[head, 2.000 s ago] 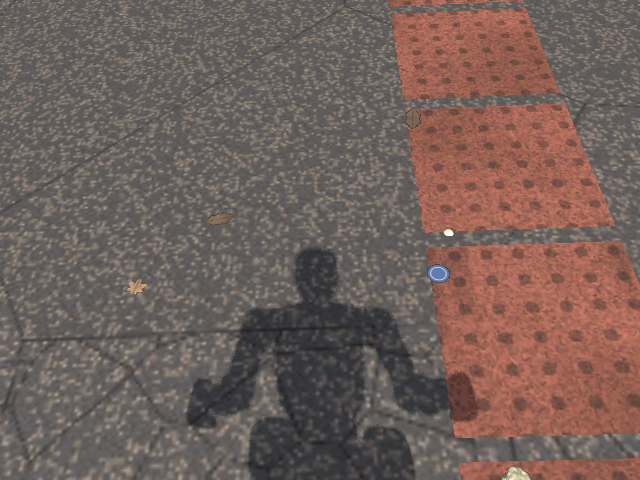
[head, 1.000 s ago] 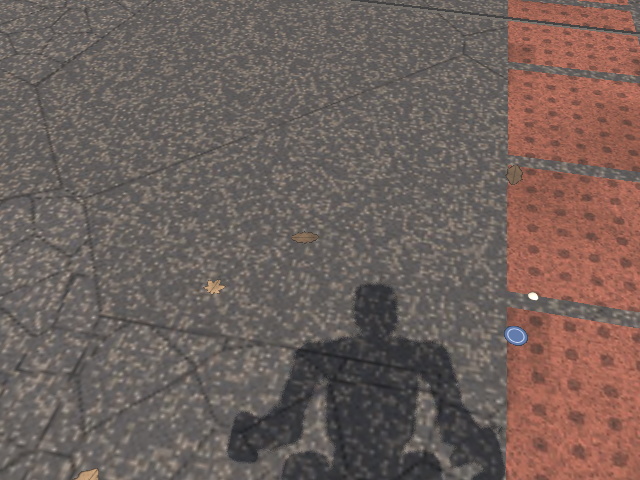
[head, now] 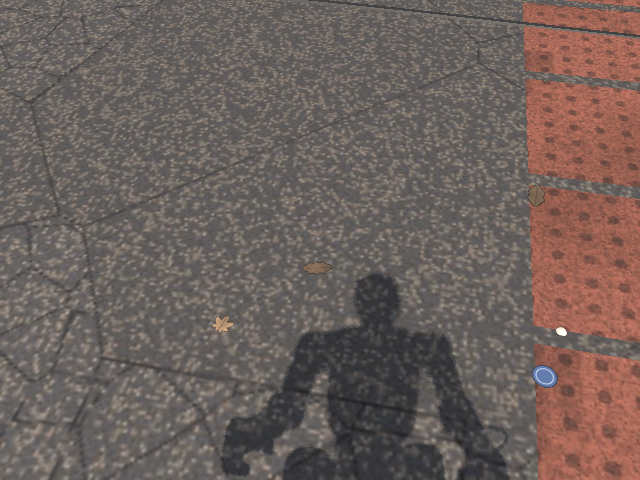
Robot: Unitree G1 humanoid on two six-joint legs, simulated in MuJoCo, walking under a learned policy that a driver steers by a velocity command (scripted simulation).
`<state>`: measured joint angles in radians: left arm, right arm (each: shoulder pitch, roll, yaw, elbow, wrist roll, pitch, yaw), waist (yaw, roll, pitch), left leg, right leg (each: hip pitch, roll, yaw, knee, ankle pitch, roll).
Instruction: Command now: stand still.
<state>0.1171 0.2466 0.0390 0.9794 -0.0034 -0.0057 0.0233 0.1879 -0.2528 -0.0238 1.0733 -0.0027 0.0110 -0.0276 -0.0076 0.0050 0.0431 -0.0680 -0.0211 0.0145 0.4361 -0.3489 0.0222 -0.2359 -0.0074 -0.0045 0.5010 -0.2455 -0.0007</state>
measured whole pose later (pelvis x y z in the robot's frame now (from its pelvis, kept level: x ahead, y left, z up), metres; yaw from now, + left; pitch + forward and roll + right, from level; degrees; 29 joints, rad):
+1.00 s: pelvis +0.17 -0.06 +0.00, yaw +0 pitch +1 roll +0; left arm 0.43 0.19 0.02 1.10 0.00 -0.09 0.01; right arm 0.03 -0.25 -0.05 0.91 0.03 -0.08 0.02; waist 0.08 0.03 0.02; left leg -0.65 0.10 0.01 0.69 0.00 0.02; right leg 0.11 0.05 -0.06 0.16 -0.28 -0.05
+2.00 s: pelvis +0.73 -0.13 +0.01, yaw -23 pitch +2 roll +1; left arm 0.31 0.25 0.07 0.82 -0.02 -0.07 0.00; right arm 0.06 -0.29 -0.07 0.80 -0.01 -0.10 -0.01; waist 0.04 0.03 0.03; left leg -0.66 0.11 -0.09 0.84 -0.12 -0.05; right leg -0.18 0.11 0.08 0.33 -0.17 -0.10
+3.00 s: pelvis +1.18 -0.40 +0.01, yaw -32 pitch +1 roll -1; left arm 0.33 0.26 0.06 0.82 0.02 -0.10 -0.01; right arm 0.18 -0.31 -0.06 0.82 0.02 -0.05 0.01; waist 0.04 0.05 0.00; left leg -0.70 0.10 -0.08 0.94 -0.10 -0.01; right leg -0.09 0.05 -0.10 0.25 -0.18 -0.06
